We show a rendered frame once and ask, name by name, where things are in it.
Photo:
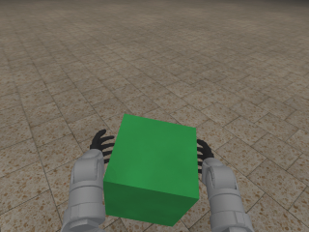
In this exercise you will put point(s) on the robot right forearm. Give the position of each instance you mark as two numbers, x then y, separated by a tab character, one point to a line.
227	211

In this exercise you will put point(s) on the robot right hand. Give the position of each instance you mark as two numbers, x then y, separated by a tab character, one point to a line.
206	151

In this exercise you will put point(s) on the robot left hand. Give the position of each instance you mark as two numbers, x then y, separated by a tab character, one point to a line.
98	140

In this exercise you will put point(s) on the carton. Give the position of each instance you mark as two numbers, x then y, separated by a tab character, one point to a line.
152	173

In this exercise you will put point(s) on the robot left forearm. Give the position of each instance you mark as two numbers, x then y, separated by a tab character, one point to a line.
85	208

